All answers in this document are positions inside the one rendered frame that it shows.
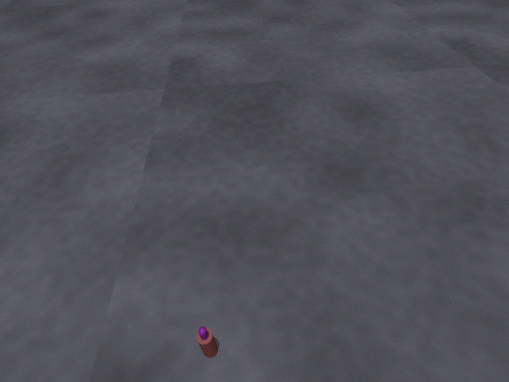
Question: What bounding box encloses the bottle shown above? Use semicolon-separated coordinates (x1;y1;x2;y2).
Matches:
196;326;218;358

